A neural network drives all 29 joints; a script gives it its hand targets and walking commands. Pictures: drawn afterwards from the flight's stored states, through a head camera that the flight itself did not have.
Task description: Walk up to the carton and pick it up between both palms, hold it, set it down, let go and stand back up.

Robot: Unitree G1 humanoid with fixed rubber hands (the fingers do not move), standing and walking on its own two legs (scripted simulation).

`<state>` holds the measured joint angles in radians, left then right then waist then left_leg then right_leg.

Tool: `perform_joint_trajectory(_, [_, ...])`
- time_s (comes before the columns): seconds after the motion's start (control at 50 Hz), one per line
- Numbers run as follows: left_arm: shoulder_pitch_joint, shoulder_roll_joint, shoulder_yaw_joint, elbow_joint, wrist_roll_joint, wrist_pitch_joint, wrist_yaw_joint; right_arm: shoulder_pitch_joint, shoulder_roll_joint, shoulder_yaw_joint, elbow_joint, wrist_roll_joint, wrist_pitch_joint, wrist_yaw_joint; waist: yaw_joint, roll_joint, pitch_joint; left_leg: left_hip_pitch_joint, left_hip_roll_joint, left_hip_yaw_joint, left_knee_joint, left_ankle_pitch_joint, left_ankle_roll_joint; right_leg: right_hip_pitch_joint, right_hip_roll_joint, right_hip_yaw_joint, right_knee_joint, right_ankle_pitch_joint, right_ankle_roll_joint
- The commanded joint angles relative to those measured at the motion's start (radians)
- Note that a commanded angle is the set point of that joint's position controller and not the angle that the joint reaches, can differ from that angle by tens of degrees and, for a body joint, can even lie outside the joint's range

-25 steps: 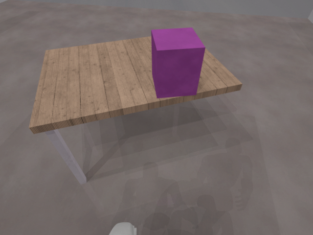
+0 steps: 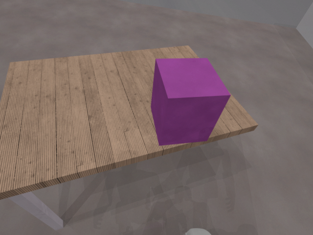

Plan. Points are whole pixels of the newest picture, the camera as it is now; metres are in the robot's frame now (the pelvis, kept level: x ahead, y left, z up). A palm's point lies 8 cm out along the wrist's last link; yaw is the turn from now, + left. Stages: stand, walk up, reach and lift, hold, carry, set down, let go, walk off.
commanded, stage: walk up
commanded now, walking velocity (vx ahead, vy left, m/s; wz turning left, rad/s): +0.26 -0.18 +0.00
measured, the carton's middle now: (182, 102) +0.58 -0.10 -0.02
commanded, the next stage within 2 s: none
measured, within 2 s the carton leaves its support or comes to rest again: neither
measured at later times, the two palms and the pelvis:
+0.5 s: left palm (118, 218) +0.20 +0.11 -0.13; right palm out of the picture +0.12 -0.35 -0.17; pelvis +0.15 -0.12 -0.01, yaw -2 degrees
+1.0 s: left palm out of the picture +0.13 +0.10 -0.16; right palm out of the picture +0.04 -0.32 -0.15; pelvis +0.12 -0.12 -0.01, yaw -2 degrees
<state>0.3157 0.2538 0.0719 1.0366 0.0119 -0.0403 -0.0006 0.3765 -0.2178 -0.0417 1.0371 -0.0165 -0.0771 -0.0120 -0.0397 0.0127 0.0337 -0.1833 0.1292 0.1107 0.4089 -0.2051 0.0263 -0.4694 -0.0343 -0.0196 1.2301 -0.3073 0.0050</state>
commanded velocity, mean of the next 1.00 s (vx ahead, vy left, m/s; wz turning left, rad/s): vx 0.07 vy -0.04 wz -0.02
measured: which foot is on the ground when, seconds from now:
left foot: down 0.00-0.34, up 0.36-0.88, down 0.90-1.00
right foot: up 0.00-0.32, down 0.34-1.00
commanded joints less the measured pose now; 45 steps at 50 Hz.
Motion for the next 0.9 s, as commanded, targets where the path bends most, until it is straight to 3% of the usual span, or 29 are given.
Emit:
perform_joint_trajectory(0.0, [0.109, -0.075, -0.022, -0.018, -0.006, 0.054, -0.026, 0.058, -0.063, 0.009, 0.000, 0.000, -0.023, 0.011, 0.072, 0.279, 0.096, -0.133, 0.080, 0.024, -0.103, 0.730, -0.073, -0.004, 0.007, -0.045, -0.118, 0.183, 0.030])
perform_joint_trajectory(0.06, [0.021, -0.030, -0.021, -0.060, -0.004, 0.061, -0.038, 0.040, -0.101, 0.001, -0.031, -0.002, -0.023, 0.005, 0.063, 0.288, 0.090, -0.123, 0.100, 0.062, -0.131, 0.658, -0.044, -0.032, -0.019, -0.057, -0.217, 0.300, 0.043])
perform_joint_trajectory(0.1, [-0.073, -0.002, -0.018, -0.085, 0.008, 0.060, -0.044, 0.089, -0.099, -0.002, -0.026, -0.006, -0.023, -0.005, 0.025, 0.253, 0.087, -0.040, 0.131, 0.041, -0.138, 0.602, -0.022, -0.073, -0.042, -0.065, -0.297, 0.321, 0.056])
perform_joint_trajectory(0.16, [-0.185, 0.004, -0.020, -0.128, 0.013, 0.050, -0.040, 0.174, -0.120, -0.017, -0.024, -0.011, -0.010, -0.022, -0.025, 0.129, 0.086, 0.065, 0.207, -0.050, -0.150, 0.462, 0.031, -0.103, -0.080, -0.049, -0.481, 0.277, 0.063])
perform_joint_trajectory(0.2, [-0.179, -0.005, -0.019, -0.115, 0.012, 0.035, -0.029, 0.186, -0.128, -0.020, -0.022, -0.020, -0.003, -0.026, -0.025, 0.126, 0.076, 0.110, 0.235, -0.073, -0.139, 0.410, 0.060, -0.058, -0.080, -0.062, -0.606, 0.184, 0.047])
perform_joint_trajectory(0.24, [-0.108, -0.002, -0.012, -0.089, 0.012, 0.029, -0.021, 0.155, -0.162, -0.038, -0.021, -0.029, 0.006, -0.028, 0.002, 0.156, 0.054, 0.101, 0.263, -0.107, -0.116, 0.315, 0.079, 0.066, -0.079, -0.049, -0.688, 0.081, 0.022])
perform_joint_trajectory(0.26, [-0.027, 0.002, -0.004, -0.055, 0.018, 0.024, -0.014, 0.135, -0.149, -0.039, -0.020, -0.030, 0.010, -0.025, 0.039, 0.147, 0.030, 0.088, 0.223, -0.071, -0.038, 0.277, 0.067, 0.165, -0.066, -0.054, -0.768, 0.107, 0.011])
perform_joint_trajectory(0.28, [0.068, 0.002, -0.001, -0.028, 0.016, -0.003, -0.006, 0.164, -0.049, -0.009, 0.011, -0.011, 0.012, -0.022, 0.099, 0.042, -0.025, 0.029, 0.079, 0.017, 0.133, 0.183, 0.024, 0.360, -0.066, -0.043, -0.902, 0.293, -0.001])
perform_joint_trajectory(0.3, [0.152, 0.081, 0.014, -0.012, 0.027, -0.036, 0.003, 0.258, 0.017, 0.011, 0.029, 0.004, 0.019, -0.026, 0.109, -0.168, -0.140, -0.096, -0.036, 0.029, 0.331, -0.181, -0.045, 0.594, -0.241, 0.101, -0.831, 0.947, -0.012])
perform_joint_trajectory(0.32, [0.206, 0.130, 0.011, 0.012, 0.016, -0.046, 0.009, 0.304, 0.028, 0.014, 0.025, 0.016, 0.034, -0.035, 0.101, -0.279, -0.236, -0.189, -0.089, -0.048, 0.510, -0.464, -0.063, 0.709, -0.373, 0.252, -0.744, 1.376, -0.073])
perform_joint_trajectory(0.34, [0.180, 0.108, -0.009, 0.011, -0.007, -0.043, 0.014, 0.327, 0.022, 0.008, 0.041, 0.034, 0.054, -0.041, 0.073, -0.286, -0.260, -0.162, -0.088, -0.079, 0.530, -0.456, -0.059, 0.683, -0.399, 0.223, -0.736, 1.519, -0.145])
perform_joint_trajectory(0.36, [0.127, 0.067, -0.023, 0.005, -0.027, -0.040, 0.018, 0.277, 0.007, 0.005, 0.042, 0.038, 0.066, -0.039, 0.064, -0.302, -0.259, -0.115, -0.067, -0.084, 0.546, -0.443, -0.060, 0.580, -0.363, 0.178, -0.785, 1.439, -0.176])
perform_joint_trajectory(0.4, [0.031, -0.023, -0.053, -0.011, -0.026, -0.029, 0.027, 0.071, -0.028, -0.012, 0.005, 0.020, 0.093, -0.021, 0.049, -0.192, -0.070, -0.084, -0.062, -0.126, 0.534, -0.386, -0.050, 0.309, -0.232, 0.085, -0.867, 1.146, -0.106])
perform_joint_trajectory(0.42, [0.012, -0.022, -0.057, -0.012, -0.016, -0.026, 0.033, 0.052, 0.001, -0.011, 0.011, 0.012, 0.105, -0.016, 0.040, -0.190, 0.008, -0.109, -0.065, -0.141, 0.505, -0.324, -0.046, 0.265, -0.206, 0.058, -0.878, 1.092, -0.058])
perform_joint_trajectory(0.44, [-0.007, -0.013, -0.059, -0.010, -0.007, -0.023, 0.038, 0.097, 0.030, -0.007, 0.035, 0.008, 0.117, -0.014, 0.017, -0.193, 0.010, -0.108, -0.077, -0.129, 0.500, -0.257, -0.049, 0.292, -0.199, 0.049, -0.881, 1.072, -0.046])
perform_joint_trajectory(0.46, [-0.028, -0.005, -0.061, -0.025, -0.008, -0.023, 0.038, 0.156, 0.059, 0.003, 0.060, 0.006, 0.127, -0.015, -0.012, -0.158, -0.026, -0.101, -0.077, -0.129, 0.512, -0.208, -0.050, 0.319, -0.205, 0.023, -0.888, 1.025, -0.056])
perform_joint_trajectory(0.5, [-0.017, 0.001, -0.064, -0.022, -0.013, -0.026, 0.036, 0.179, 0.047, 0.001, 0.090, 0.008, 0.140, -0.017, -0.030, -0.115, -0.073, -0.086, -0.095, -0.108, 0.529, -0.145, -0.048, 0.335, -0.184, -0.021, -0.912, 0.898, -0.039])
perform_joint_trajectory(0.52, [0.017, -0.012, -0.068, -0.016, -0.015, -0.026, 0.034, 0.150, 0.028, -0.002, 0.086, 0.006, 0.145, -0.018, -0.012, -0.123, -0.072, -0.065, -0.099, -0.111, 0.515, -0.125, -0.050, 0.302, -0.176, -0.007, -0.940, 0.797, -0.023])
perform_joint_trajectory(0.54, [0.026, -0.011, -0.072, -0.010, -0.016, -0.025, 0.034, 0.126, 0.031, -0.002, 0.089, 0.010, 0.151, -0.021, -0.001, -0.151, -0.070, -0.043, -0.093, -0.108, 0.498, -0.104, -0.051, 0.261, -0.184, 0.009, -0.968, 0.659, -0.037])
perform_joint_trajectory(0.6, [-0.030, -0.005, -0.073, -0.026, -0.004, -0.005, 0.037, 0.033, 0.002, -0.006, 0.063, 0.003, 0.162, -0.020, 0.008, -0.142, 0.012, -0.058, -0.081, -0.114, 0.440, -0.124, -0.046, 0.139, -0.204, 0.079, -1.058, 0.155, -0.095])
perform_joint_trajectory(0.64, [-0.023, -0.001, -0.072, -0.018, 0.000, 0.004, 0.041, 0.034, 0.008, -0.003, 0.074, -0.004, 0.159, -0.019, 0.006, -0.117, 0.038, -0.086, -0.080, -0.115, 0.393, -0.137, -0.037, 0.136, -0.222, 0.117, -1.084, -0.001, -0.109])
perform_joint_trajectory(0.66, [-0.024, 0.004, -0.068, -0.014, 0.001, 0.009, 0.042, 0.032, 0.014, 0.001, 0.075, -0.006, 0.155, -0.021, 0.011, -0.140, 0.039, -0.084, -0.080, -0.109, 0.365, -0.156, -0.038, 0.152, -0.224, 0.134, -1.090, -0.041, -0.121])
perform_joint_trajectory(0.68, [-0.018, 0.004, -0.067, -0.008, 0.001, 0.012, 0.042, 0.017, 0.009, 0.005, 0.074, -0.011, 0.150, -0.024, 0.019, -0.126, 0.049, -0.086, -0.080, -0.110, 0.332, -0.167, -0.041, 0.149, -0.229, 0.152, -1.090, -0.061, -0.139])
perform_joint_trajectory(0.72, [0.014, -0.008, -0.068, 0.008, -0.003, 0.019, 0.044, 0.012, 0.021, 0.007, 0.077, -0.005, 0.138, -0.026, 0.034, -0.093, 0.034, -0.092, -0.092, -0.107, 0.276, -0.200, -0.039, 0.192, -0.210, 0.158, -1.085, -0.073, -0.151])
perform_joint_trajectory(0.78, [0.022, 0.003, -0.054, 0.021, -0.001, 0.032, 0.046, 0.038, 0.034, 0.014, 0.094, -0.004, 0.124, -0.033, 0.047, -0.097, 0.011, -0.061, -0.105, -0.089, 0.150, -0.187, -0.033, 0.244, -0.207, 0.190, -1.073, -0.133, -0.153])
perform_joint_trajectory(0.8, [0.020, 0.006, -0.051, 0.019, -0.003, 0.036, 0.045, 0.056, 0.047, 0.018, 0.105, 0.000, 0.115, -0.035, 0.039, -0.062, 0.000, -0.028, -0.106, -0.092, 0.076, -0.120, -0.028, 0.230, -0.197, 0.186, -1.061, -0.120, -0.145])
perform_joint_trajectory(0.82, [0.005, 0.012, -0.045, 0.025, -0.006, 0.040, 0.043, 0.095, 0.059, 0.025, 0.118, 0.004, 0.107, -0.036, 0.020, -0.062, -0.002, 0.007, -0.098, -0.093, -0.030, -0.040, -0.024, 0.226, -0.180, 0.166, -1.061, -0.140, -0.124])
perform_joint_trajectory(0.84, [-0.004, -0.004, -0.045, 0.021, -0.012, 0.045, 0.042, 0.125, 0.060, 0.027, 0.133, 0.003, 0.101, -0.037, 0.018, -0.017, 0.019, 0.025, -0.083, -0.110, -0.074, 0.001, -0.020, 0.200, -0.170, 0.158, -1.047, -0.133, -0.107])
perform_joint_trajectory(0.88, [0.017, -0.010, -0.044, 0.029, -0.019, 0.051, 0.036, 0.140, 0.032, 0.029, 0.141, -0.001, 0.088, -0.036, 0.043, 0.016, 0.020, 0.013, -0.032, -0.177, -0.126, -0.054, -0.003, 0.222, -0.114, 0.110, -0.999, -0.063, -0.070])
